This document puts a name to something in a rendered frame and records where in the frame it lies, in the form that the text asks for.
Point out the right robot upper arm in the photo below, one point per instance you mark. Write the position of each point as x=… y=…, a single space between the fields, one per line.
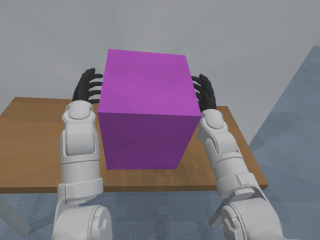
x=250 y=219

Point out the robot right forearm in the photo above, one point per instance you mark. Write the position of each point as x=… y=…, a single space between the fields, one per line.
x=234 y=182

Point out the carton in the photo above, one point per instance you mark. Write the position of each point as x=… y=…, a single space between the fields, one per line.
x=148 y=110

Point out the robot left hand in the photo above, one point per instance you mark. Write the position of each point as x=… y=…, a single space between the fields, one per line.
x=82 y=92

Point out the table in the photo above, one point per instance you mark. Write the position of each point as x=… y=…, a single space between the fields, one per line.
x=30 y=131

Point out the robot left forearm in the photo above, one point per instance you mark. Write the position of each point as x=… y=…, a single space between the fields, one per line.
x=79 y=158

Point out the robot right hand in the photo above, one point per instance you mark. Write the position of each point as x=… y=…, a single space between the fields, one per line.
x=206 y=96

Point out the left robot upper arm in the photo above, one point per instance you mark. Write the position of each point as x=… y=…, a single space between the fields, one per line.
x=91 y=222

